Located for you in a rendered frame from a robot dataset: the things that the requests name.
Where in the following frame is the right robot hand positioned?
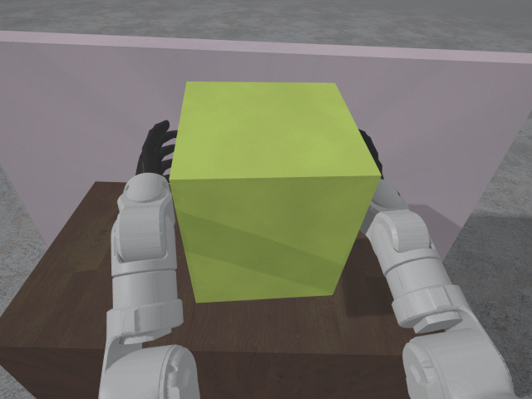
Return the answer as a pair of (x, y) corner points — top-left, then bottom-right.
(359, 129), (384, 180)

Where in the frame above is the carton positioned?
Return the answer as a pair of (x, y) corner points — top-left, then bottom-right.
(169, 81), (382, 303)

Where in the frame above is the left robot forearm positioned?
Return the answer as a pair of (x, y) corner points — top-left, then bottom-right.
(98, 173), (184, 399)

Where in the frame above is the right robot forearm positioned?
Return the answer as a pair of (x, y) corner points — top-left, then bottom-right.
(359, 179), (514, 391)

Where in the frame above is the right robot upper arm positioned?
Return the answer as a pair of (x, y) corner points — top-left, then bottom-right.
(402, 328), (532, 399)

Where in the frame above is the left robot hand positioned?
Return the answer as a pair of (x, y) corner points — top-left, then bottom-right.
(135, 120), (178, 184)

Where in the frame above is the pedestal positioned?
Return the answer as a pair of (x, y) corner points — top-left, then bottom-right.
(0, 181), (445, 399)

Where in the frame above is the left robot upper arm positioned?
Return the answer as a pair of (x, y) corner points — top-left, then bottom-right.
(100, 344), (200, 399)

